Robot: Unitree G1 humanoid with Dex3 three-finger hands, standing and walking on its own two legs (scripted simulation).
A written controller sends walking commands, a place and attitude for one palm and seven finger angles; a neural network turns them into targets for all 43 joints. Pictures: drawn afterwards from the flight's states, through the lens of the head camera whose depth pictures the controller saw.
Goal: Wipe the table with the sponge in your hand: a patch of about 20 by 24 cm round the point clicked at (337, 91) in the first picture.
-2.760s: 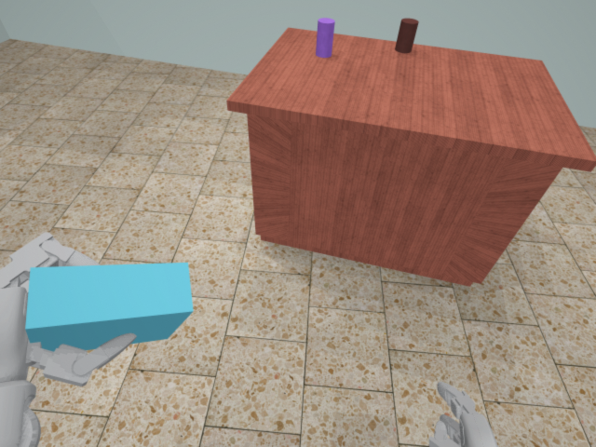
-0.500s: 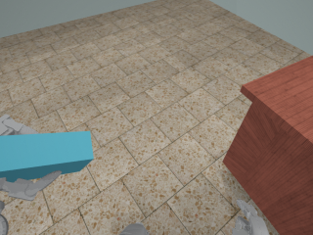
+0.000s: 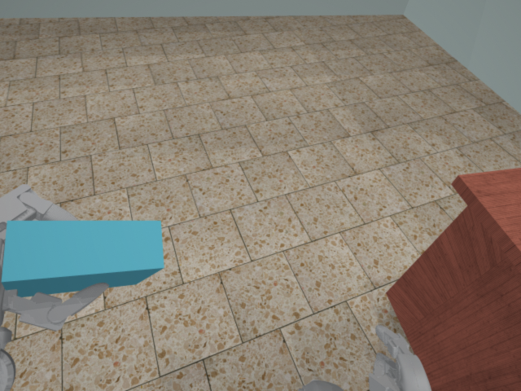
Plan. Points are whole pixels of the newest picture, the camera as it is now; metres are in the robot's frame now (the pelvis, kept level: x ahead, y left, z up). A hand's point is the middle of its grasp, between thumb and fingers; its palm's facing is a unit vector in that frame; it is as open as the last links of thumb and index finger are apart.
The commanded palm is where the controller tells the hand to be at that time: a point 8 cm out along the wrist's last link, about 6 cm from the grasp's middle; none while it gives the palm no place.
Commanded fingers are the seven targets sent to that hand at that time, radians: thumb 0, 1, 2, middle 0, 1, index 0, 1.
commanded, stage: walk to a spot facing it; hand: left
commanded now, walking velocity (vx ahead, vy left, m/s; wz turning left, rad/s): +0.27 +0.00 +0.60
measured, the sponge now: (108, 258) +0.23 +0.20 +0.14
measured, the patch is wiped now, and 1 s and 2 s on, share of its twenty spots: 0.00 0.00 0.00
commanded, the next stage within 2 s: turn to face it in 1.42 s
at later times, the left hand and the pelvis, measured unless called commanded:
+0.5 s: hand out of the picture +0.08 +0.24 +0.17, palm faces +0.57 -0.68 -0.46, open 9.7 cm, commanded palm +0.01 +0.28 +0.18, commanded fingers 0.00 0.10 1.30 -1.20 -1.60 -1.20 -1.60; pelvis -0.05 -0.04 +0.01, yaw +19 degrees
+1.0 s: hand out of the picture +0.09 +0.31 +0.20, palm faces +0.71 -0.50 -0.49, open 9.7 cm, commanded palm +0.04 +0.34 +0.18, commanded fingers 0.00 0.10 1.30 -1.20 -1.60 -1.20 -1.60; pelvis +0.02 +0.01 +0.00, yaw +27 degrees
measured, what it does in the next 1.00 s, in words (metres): steps on the spot, turning left: right foot, then left foot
